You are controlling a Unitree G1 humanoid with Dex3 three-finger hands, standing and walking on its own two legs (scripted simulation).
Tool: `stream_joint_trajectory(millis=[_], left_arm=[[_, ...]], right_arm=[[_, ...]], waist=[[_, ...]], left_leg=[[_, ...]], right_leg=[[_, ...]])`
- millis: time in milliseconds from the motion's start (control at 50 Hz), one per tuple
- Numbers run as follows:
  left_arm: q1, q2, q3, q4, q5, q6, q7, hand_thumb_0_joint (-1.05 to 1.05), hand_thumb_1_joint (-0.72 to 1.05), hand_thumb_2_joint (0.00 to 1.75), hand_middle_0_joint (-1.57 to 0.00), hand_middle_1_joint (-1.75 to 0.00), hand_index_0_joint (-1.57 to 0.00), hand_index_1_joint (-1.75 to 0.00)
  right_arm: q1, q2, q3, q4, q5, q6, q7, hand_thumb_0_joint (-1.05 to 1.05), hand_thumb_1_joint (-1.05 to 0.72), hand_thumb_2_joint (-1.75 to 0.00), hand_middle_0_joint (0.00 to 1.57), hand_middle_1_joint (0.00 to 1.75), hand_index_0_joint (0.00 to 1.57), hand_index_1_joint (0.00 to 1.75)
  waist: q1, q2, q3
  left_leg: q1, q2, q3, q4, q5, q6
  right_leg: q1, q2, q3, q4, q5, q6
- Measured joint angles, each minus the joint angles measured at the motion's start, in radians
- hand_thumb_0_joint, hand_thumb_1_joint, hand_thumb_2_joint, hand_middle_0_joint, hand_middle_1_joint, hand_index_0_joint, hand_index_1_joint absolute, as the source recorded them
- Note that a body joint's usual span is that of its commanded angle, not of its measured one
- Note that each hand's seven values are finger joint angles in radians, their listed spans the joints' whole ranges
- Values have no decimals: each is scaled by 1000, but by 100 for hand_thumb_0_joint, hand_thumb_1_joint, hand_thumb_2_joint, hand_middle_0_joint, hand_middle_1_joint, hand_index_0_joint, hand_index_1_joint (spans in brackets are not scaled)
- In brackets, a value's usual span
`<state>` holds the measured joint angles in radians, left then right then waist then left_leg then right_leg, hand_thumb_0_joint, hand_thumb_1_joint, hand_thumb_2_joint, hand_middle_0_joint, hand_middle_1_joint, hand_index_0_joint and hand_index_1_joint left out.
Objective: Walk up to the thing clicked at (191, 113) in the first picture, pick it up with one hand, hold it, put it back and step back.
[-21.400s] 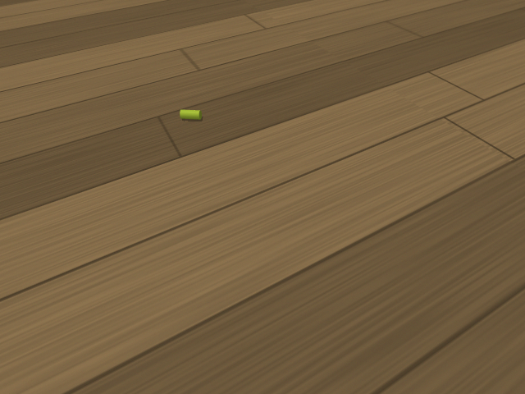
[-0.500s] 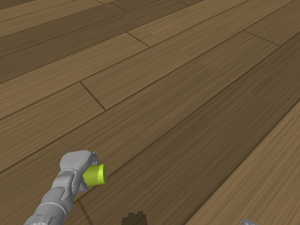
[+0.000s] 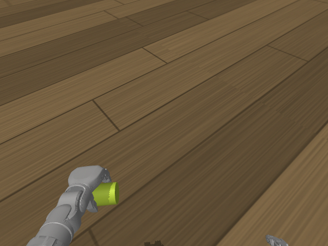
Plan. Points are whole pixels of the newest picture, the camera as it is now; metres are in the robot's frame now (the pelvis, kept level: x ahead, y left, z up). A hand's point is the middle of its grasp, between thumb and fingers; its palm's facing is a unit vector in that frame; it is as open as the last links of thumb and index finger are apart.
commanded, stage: hold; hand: left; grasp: from above
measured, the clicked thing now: (93, 195) +0.30 +0.23 -0.10
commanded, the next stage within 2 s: crouch in 1.40 s
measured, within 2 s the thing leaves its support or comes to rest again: neither
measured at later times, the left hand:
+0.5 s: hand (91, 197) +0.28 +0.22 -0.05, palm faces -0.47 -0.05 -0.88, open 8.8 cm
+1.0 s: hand (90, 198) +0.27 +0.21 -0.04, palm faces -0.48 -0.06 -0.88, open 8.8 cm
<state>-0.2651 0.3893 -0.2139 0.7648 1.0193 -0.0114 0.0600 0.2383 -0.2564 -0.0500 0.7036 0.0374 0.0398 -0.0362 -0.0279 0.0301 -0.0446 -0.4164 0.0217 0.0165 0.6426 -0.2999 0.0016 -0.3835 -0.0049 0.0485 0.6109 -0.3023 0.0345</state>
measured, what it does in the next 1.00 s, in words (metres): stands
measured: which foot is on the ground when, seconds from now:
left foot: down 0.00-1.00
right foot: down 0.00-1.00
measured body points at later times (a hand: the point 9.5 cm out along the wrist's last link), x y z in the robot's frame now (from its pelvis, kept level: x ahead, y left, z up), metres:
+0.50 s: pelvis -0.01 +0.00 +0.01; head +0.00 -0.02 +0.46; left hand +0.30 +0.22 +0.00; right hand +0.12 -0.27 -0.11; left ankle +0.02 +0.12 -0.73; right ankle +0.01 -0.14 -0.73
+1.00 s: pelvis -0.01 -0.01 +0.01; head -0.01 -0.02 +0.46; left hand +0.29 +0.21 +0.01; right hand +0.14 -0.26 -0.10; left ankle +0.02 +0.12 -0.73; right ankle +0.01 -0.14 -0.73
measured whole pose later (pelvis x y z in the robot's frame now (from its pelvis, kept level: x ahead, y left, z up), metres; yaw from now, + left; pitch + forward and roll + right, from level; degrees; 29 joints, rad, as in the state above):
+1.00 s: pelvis -0.01 -0.01 +0.01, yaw +0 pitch +0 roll +0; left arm -0.23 0.40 -0.22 0.65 1.00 -0.02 -0.04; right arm 0.18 -0.25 -0.02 0.68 0.05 0.06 -0.05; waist 0.00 0.05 0.00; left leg -0.29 0.02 0.02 0.51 -0.22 -0.01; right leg -0.27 -0.01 0.05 0.50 -0.24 0.03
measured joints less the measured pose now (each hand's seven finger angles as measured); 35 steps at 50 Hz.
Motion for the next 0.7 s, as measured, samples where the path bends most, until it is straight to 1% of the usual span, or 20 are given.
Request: stream_joint_trajectory(millis=[100,280,560,700], left_arm=[[3,1,-3,-9,0,1,-14,-3,14,29,-100,0,-96,-11],[11,0,-3,-28,-11,-1,-37,-3,14,28,-100,0,-96,-10],[24,-1,-11,-66,-15,-4,-50,-2,15,26,-101,0,-97,-9],[32,1,-13,-89,-20,1,-69,-2,16,25,-101,0,-97,-8]], right_arm=[[-2,0,2,-5,0,4,1,0,-91,-89,20,30,20,30],[-10,-1,7,-12,1,8,-1,1,-91,-89,20,30,20,30],[-30,-2,15,-15,5,7,-7,1,-91,-89,20,30,20,30],[-40,-1,18,-18,8,9,-11,1,-91,-89,20,30,20,30]], waist=[[3,3,7],[6,10,19],[17,15,34],[20,16,35]], left_leg=[[23,1,2,-22,11,-1],[52,1,2,-56,34,-2],[83,1,1,-90,58,-5],[101,0,1,-105,65,-6]], right_leg=[[22,0,2,-21,12,-1],[48,0,2,-51,32,-2],[76,0,0,-76,51,-6],[92,0,1,-87,56,-7]])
